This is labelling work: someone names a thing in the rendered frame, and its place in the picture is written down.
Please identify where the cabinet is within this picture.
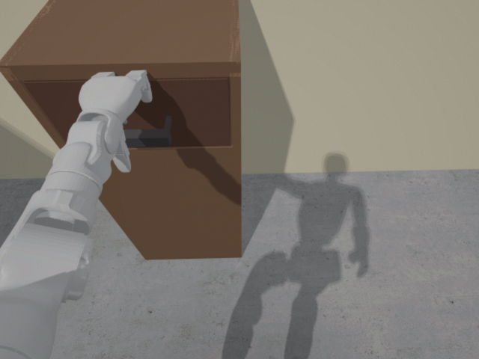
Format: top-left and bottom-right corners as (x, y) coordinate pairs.
(0, 0), (242, 260)

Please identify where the handle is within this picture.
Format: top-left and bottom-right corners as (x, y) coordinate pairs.
(124, 116), (172, 147)

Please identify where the drawer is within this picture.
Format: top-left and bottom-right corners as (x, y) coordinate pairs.
(23, 77), (231, 148)

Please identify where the left robot upper arm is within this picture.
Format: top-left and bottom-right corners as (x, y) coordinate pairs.
(0, 223), (95, 359)

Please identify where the left robot forearm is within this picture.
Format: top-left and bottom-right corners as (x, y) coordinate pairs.
(0, 108), (123, 273)

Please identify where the robot left hand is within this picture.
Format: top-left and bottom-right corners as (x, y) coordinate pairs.
(79, 70), (152, 173)

